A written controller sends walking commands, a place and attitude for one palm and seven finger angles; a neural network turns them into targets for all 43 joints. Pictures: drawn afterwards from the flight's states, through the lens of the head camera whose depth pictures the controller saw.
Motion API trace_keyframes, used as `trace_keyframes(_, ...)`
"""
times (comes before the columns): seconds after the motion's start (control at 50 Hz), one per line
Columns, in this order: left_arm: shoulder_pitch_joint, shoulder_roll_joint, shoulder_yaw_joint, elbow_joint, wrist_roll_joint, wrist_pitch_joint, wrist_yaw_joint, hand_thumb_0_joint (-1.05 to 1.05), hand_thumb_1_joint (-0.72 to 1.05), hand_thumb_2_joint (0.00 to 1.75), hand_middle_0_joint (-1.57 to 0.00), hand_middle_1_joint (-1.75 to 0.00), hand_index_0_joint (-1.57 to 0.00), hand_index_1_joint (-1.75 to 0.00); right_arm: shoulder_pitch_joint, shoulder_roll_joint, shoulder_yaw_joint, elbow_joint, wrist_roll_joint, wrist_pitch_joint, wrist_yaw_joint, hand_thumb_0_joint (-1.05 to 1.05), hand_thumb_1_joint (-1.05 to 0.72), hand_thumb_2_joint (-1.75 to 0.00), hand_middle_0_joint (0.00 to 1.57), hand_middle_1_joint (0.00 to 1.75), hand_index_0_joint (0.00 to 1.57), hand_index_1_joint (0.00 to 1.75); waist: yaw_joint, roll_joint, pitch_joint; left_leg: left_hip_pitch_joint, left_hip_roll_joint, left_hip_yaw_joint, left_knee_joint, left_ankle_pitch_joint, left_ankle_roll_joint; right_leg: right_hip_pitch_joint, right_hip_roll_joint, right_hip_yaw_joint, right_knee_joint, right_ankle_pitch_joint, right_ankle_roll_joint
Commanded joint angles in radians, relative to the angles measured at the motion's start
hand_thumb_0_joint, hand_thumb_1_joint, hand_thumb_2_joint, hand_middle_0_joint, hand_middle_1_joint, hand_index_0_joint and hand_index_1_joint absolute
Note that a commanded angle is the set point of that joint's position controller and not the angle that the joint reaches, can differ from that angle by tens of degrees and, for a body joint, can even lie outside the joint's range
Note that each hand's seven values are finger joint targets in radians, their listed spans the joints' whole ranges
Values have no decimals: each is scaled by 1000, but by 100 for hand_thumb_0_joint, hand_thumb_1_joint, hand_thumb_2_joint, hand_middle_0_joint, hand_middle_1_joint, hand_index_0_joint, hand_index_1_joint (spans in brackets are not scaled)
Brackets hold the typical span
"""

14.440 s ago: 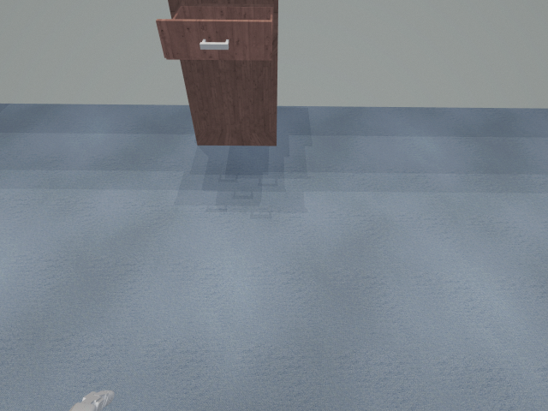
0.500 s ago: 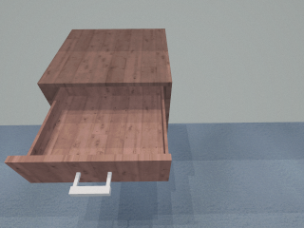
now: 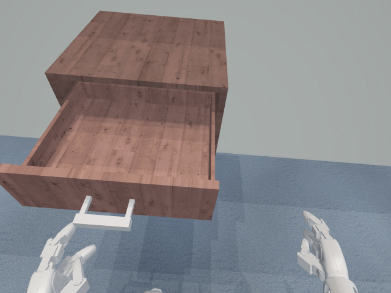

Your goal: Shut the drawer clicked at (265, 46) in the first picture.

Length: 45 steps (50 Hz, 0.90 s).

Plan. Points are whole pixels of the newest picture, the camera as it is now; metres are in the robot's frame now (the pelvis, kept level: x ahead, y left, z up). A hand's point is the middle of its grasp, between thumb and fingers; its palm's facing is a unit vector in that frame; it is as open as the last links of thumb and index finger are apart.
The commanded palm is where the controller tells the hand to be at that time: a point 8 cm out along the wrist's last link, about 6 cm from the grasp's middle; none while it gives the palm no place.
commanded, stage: raise the hand and make a fist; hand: left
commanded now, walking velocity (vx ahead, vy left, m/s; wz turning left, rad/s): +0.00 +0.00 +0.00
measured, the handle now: (106, 212) +0.27 +0.21 +0.02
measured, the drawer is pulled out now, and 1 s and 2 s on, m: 0.30 0.30 0.30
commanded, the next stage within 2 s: bring the fist close to the handle in 1.50 s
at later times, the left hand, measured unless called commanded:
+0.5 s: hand (85, 288) +0.12 +0.18 +0.07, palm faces +0.07 -1.00 -0.06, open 3.7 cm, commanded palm +0.08 +0.23 +0.07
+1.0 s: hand out of the picture +0.11 +0.17 +0.10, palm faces +0.03 -1.00 -0.03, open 3.2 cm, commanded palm +0.06 +0.22 +0.11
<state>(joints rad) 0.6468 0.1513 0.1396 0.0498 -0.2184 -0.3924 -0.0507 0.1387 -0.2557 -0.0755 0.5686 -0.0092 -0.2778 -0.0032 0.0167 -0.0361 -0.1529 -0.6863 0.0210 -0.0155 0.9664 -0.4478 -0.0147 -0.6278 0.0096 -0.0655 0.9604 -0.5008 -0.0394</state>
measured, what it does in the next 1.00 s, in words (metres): stands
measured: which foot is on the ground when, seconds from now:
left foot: down 0.00-1.00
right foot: down 0.00-1.00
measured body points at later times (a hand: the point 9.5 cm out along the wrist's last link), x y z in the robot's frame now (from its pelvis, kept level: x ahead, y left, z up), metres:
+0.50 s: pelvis -0.02 +0.00 -0.02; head +0.01 -0.01 +0.43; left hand +0.12 +0.23 +0.07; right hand +0.14 -0.23 -0.10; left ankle +0.02 +0.13 -0.68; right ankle -0.01 -0.10 -0.68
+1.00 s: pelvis -0.01 +0.02 -0.01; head -0.01 +0.02 +0.44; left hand +0.10 +0.22 +0.10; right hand +0.21 -0.18 -0.04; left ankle +0.02 +0.13 -0.68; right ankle -0.01 -0.10 -0.68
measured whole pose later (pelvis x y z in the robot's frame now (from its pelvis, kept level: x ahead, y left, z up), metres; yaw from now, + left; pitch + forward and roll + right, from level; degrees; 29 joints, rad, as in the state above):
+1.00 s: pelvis -0.01 +0.02 -0.01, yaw +1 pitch +7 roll -2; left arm 0.89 0.19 -0.02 -0.50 -0.20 -0.28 -0.15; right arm 0.23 -0.18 0.02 0.42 0.05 -0.19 -0.03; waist 0.04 0.05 -0.15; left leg -0.69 0.01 -0.02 1.02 -0.46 0.02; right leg -0.61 0.00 -0.07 0.98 -0.50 -0.01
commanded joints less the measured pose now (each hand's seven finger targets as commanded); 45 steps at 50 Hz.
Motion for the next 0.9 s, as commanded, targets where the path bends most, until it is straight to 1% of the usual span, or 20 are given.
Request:
trace_keyframes(0.0, -18, 98, -42, -501, 6, -258, -93, 0, 90, 90, -62, -75, -62, -75, -9, -72, -8, -144, 8, -45, -5, 0, -90, -90, 20, 30, 20, 30, -27, 196, -124, 108, -16, 8, -34, 304, 43, -55, 10, 21, -74, 313, -7)
trace_keyframes(0.06, -27, 121, -39, -493, 8, -267, -139, 0, 90, 90, -68, -82, -68, -82, -1, -74, -7, -150, 13, -43, -15, 0, -90, -90, 20, 30, 20, 30, -51, 157, -113, 48, -14, -4, 11, 251, 47, -90, 8, 41, -69, 285, 0)
trace_keyframes(0.1, -21, 122, -51, -421, 4, -263, -211, 0, 90, 90, -72, -86, -72, -86, -15, -75, -3, -160, 22, -41, -19, 0, -90, -90, 20, 30, 20, 30, -69, 84, -76, -33, -11, -17, 45, 195, 47, -123, 2, 56, -64, 239, 8)
trace_keyframes(0.14, 55, 148, 32, -293, -21, -192, -251, 0, 90, 90, -76, -91, -76, -91, -35, -72, -7, -162, 39, -21, -35, 0, -90, -90, 20, 30, 20, 30, -37, 7, -38, -93, -18, -14, 41, 127, 44, -96, -2, 91, -112, 144, 13)
trace_keyframes(0.16, 90, 134, 39, -296, -43, -150, -266, 0, 90, 90, -78, -93, -78, -93, -40, -72, -4, -188, 49, -8, -42, 0, -90, -90, 20, 30, 20, 30, -16, -24, -70, -89, -25, -8, 25, 113, 42, -56, -7, 97, -125, 111, 18)
trace_keyframes(0.22, 98, 142, 87, -389, -98, -25, -265, 0, 90, 90, -84, -99, -84, -99, -52, -61, 0, -238, 67, 19, -69, 0, -90, -90, 20, 30, 20, 30, 21, -19, -164, -41, -37, 2, -9, 129, 44, 49, -20, 104, -153, 103, 32)
trace_keyframes(0.26, 117, 149, 126, -432, -108, 7, -225, 0, 90, 90, -88, -104, -88, -104, -40, -43, 4, -228, 64, 32, -78, 0, -90, -90, 20, 30, 20, 30, 30, -13, -190, -27, -32, -4, -17, 155, 43, 81, -24, 97, -150, 151, 38)
trace_keyframes(0.34, 78, 151, 94, -523, -85, -59, -174, 0, 90, 90, -96, -112, -96, -112, -30, -31, 8, -197, 53, 16, -80, 0, -90, -90, 20, 30, 20, 30, 10, 19, -130, -22, -19, -16, -22, 173, 46, 28, -18, 79, -134, 177, 37)
trace_keyframes(0.4, 97, 113, 8, -520, -73, -111, -190, 0, 90, 90, -102, -119, -102, -119, -18, -42, 11, -188, 54, -14, -67, 0, -90, -90, 20, 30, 20, 30, -20, 47, -64, -14, -18, -20, -26, 146, 51, -39, -13, 62, -136, 122, 29)
trace_keyframes(0.42, 112, 103, -9, -507, -77, -116, -202, 0, 90, 90, -104, -121, -104, -121, -16, -47, 12, -191, 55, -23, -64, 0, -90, -90, 20, 30, 20, 30, -27, 30, -63, -22, -20, -24, -27, 128, 52, -42, -15, 64, -142, 97, 30)
trace_keyframes(0.46, 172, 111, 7, -456, -74, -106, -214, 0, 90, 90, -108, -125, -108, -125, -14, -51, 5, -192, 64, -22, -66, 0, -90, -90, 20, 30, 20, 30, -20, -32, -41, -46, -22, -21, -25, 87, 48, -38, -21, 92, -177, 20, 33)
trace_keyframes(0.52, 167, 143, 19, -512, -75, -79, -213, 0, 90, 90, -114, -132, -114, -132, -17, -57, 5, -222, 72, -26, -71, 0, -90, -90, 20, 30, 20, 30, -7, 17, -50, -27, -25, -17, -51, 56, 49, -34, -24, 95, -190, -56, 26)
trace_keyframes(0.54, 188, 176, 65, -525, -66, -70, -191, 0, 90, 90, -116, -134, -116, -134, -30, -55, 1, -218, 73, -20, -73, 0, -90, -90, 20, 30, 20, 30, 16, 37, -53, -16, -25, -14, -60, 51, 46, -20, -21, 91, -194, -75, 21)
trace_keyframes(0.58, 218, 135, 23, -602, -65, -59, -161, 0, 90, 90, -120, -138, -120, -138, -16, -46, 6, -246, 70, -14, -67, 0, -90, -90, 20, 30, 20, 30, 20, 68, -78, 15, -24, -13, -84, 70, 50, -9, -13, 58, -169, -27, 16)
trace_keyframes(0.62, 203, 133, 30, -646, -67, -58, -129, 0, 90, 90, -124, -143, -124, -143, -14, -44, 7, -247, 69, -9, -65, 0, -90, -90, 20, 30, 20, 30, 21, 87, -71, 35, -21, -14, -98, 84, 47, -2, -4, 34, -158, 12, 14)
trace_keyframes(0.64, 222, 134, 31, -640, -58, -55, -112, 0, 90, 90, -126, -145, -126, -145, -13, -42, 5, -244, 68, -4, -65, 0, -90, -90, 20, 30, 20, 30, 20, 59, -61, 35, -17, -17, -102, 87, 47, -1, 1, 25, -159, 24, 14)
trace_keyframes(0.68, 247, 87, -37, -672, -49, -52, -105, 0, 90, 90, -130, -149, -130, -149, -8, -44, 10, -260, 67, -2, -52, 0, -90, -90, 20, 30, 20, 30, 7, 79, -46, 51, -17, -18, -111, 106, 49, -6, 6, 2, -145, 73, 14)
trace_keyframes(0.76, 282, 67, -107, -678, -16, -18, -114, 0, 90, 90, -138, -158, -138, -158, -7, -53, 19, -276, 71, 5, -40, 0, -90, -90, 20, 30, 20, 30, -10, 85, 6, 61, -12, -22, -127, 89, 53, -23, 9, -7, -157, 75, 16)
trace_keyframes(0.8, 274, 82, -113, -692, -9, 6, -119, 0, 90, 90, -140, -160, -140, -160, -8, -53, 22, -290, 71, 9, -38, 0, -90, -90, 20, 30, 20, 30, -15, 56, 16, 54, -10, -27, -131, 71, 54, -20, 7, -4, -164, 61, 18)
trace_keyframes(0.88, 269, 110, -94, -759, 7, 38, -101, 0, 90, 90, -140, -160, -140, -160, -4, -49, 31, -316, 70, 27, -40, 0, -90, -90, 20, 30, 20, 30, -2, 67, 0, 67, -9, -34, -149, 52, 53, -7, 11, -13, -163, 37, 16)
